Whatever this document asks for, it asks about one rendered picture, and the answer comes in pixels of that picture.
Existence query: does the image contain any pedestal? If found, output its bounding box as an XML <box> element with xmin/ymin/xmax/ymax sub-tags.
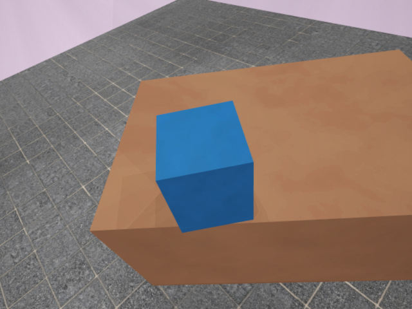
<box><xmin>89</xmin><ymin>50</ymin><xmax>412</xmax><ymax>286</ymax></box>

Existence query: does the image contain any carton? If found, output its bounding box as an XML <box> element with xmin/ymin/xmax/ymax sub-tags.
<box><xmin>156</xmin><ymin>100</ymin><xmax>254</xmax><ymax>233</ymax></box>

